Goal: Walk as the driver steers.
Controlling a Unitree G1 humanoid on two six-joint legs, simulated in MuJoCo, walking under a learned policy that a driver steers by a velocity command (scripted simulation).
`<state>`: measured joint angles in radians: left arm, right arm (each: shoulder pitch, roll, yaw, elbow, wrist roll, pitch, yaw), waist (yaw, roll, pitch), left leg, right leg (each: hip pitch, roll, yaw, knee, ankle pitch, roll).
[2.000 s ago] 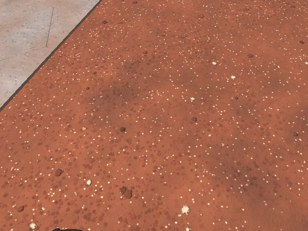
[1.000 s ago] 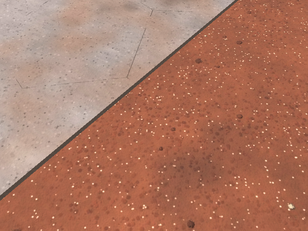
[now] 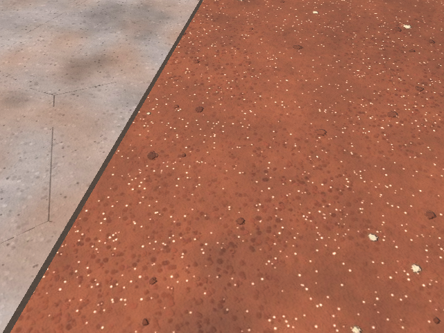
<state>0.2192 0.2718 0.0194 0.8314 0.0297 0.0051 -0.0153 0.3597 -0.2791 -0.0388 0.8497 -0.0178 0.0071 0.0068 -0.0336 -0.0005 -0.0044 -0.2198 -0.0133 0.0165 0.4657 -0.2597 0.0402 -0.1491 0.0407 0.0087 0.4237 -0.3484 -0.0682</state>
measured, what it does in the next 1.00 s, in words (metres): walks ahead, turning left: left foot, then right foot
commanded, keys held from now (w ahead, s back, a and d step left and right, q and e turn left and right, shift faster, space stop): no key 0.04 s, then q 0.26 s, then w+q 0.62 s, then q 0.08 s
